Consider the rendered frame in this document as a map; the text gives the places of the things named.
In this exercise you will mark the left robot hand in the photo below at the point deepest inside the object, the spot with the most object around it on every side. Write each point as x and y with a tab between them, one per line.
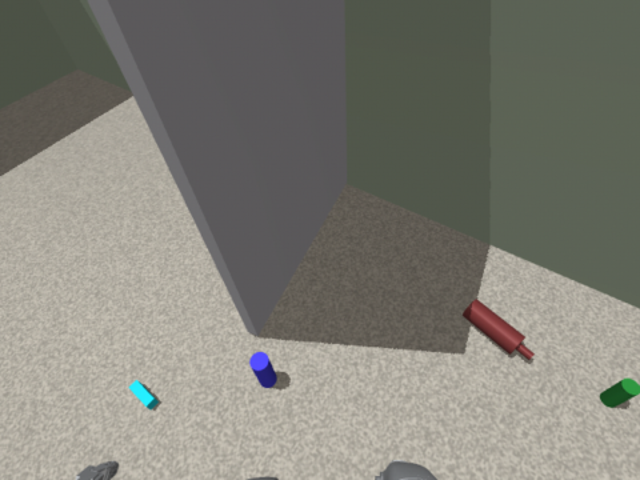
105	471

